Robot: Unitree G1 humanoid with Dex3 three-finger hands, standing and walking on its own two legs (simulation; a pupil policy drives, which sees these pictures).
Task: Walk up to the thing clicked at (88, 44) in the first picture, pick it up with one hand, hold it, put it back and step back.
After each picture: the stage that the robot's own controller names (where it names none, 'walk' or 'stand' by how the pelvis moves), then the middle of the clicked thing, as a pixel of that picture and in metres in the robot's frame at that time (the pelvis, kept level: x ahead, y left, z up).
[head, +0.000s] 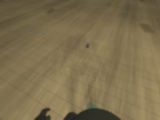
stand; (87, 45) +1.64 +0.10 -0.72
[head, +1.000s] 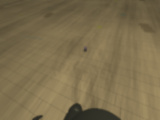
walk; (85, 49) +1.51 +0.23 -0.72
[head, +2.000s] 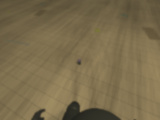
walk; (79, 61) +1.01 +0.26 -0.71
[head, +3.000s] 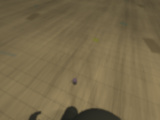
walk; (74, 81) +0.62 +0.20 -0.69
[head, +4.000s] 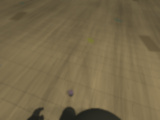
walk; (70, 93) +0.39 +0.19 -0.70
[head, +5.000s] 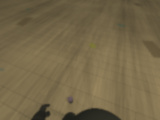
stand; (70, 99) +0.34 +0.21 -0.71
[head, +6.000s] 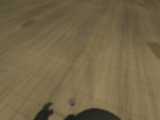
stand; (72, 102) +0.32 +0.20 -0.72
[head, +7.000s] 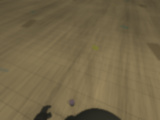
stand; (72, 102) +0.32 +0.20 -0.73
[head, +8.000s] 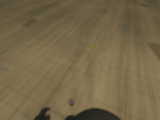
stand; (71, 102) +0.32 +0.21 -0.73
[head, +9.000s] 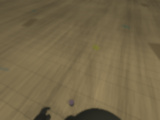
stand; (71, 103) +0.31 +0.20 -0.73
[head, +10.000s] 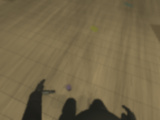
go down; (68, 87) +0.35 +0.20 -0.64
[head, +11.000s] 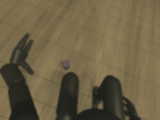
go down; (66, 65) +0.42 +0.19 -0.31
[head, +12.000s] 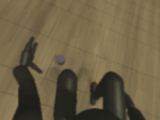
close in; (61, 60) +0.42 +0.20 -0.27
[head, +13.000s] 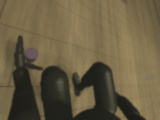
close; (31, 55) +0.42 +0.23 -0.23
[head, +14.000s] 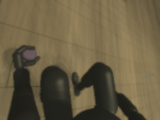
close; (29, 55) +0.41 +0.24 -0.23
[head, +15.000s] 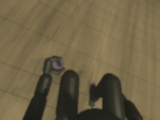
lift; (57, 65) +0.34 +0.23 -0.11
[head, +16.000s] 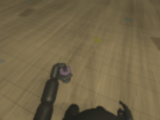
hold; (65, 75) +0.32 +0.17 +0.02
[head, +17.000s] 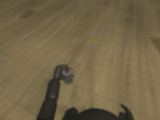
hold; (68, 76) +0.32 +0.16 -0.01
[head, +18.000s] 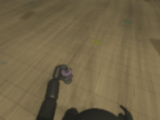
crouch; (67, 76) +0.32 +0.17 -0.01
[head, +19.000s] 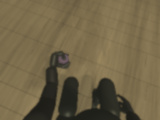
crouch; (64, 62) +0.40 +0.17 -0.11
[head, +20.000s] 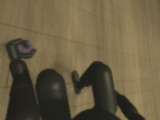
lower; (26, 51) +0.44 +0.24 -0.23
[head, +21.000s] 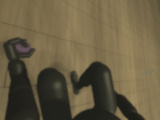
lower; (24, 50) +0.44 +0.26 -0.23
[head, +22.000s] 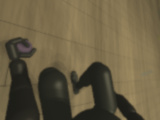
lower; (25, 49) +0.44 +0.25 -0.24
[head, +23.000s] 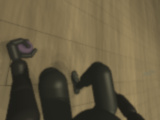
lower; (26, 50) +0.43 +0.25 -0.24
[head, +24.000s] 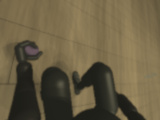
loosen; (31, 51) +0.42 +0.23 -0.24
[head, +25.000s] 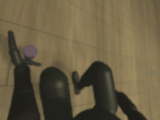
withdraw; (30, 53) +0.42 +0.23 -0.23
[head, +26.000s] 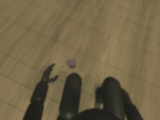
walk; (72, 64) +0.44 +0.16 -0.35
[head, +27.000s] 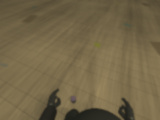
stand; (73, 99) +0.35 +0.16 -0.66
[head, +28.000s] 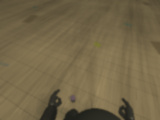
stand; (73, 98) +0.35 +0.17 -0.67
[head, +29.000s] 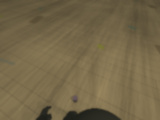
stand; (75, 99) +0.36 +0.16 -0.71
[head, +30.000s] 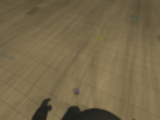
walk; (76, 91) +0.39 +0.14 -0.71
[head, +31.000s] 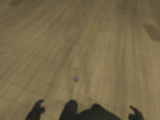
walk; (76, 78) +0.52 +0.14 -0.70
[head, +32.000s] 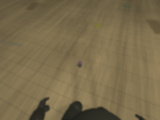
walk; (79, 64) +0.83 +0.20 -0.69
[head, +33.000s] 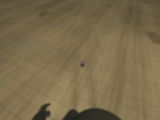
stand; (82, 64) +0.99 +0.15 -0.70
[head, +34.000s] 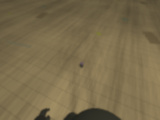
stand; (81, 64) +1.00 +0.16 -0.72
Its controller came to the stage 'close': yes
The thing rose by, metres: 0.72
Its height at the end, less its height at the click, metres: +0.00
